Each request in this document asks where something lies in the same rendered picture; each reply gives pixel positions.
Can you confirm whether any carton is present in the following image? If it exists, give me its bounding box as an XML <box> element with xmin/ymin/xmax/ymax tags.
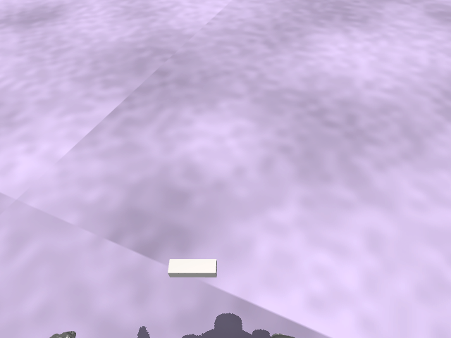
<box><xmin>168</xmin><ymin>259</ymin><xmax>217</xmax><ymax>277</ymax></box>

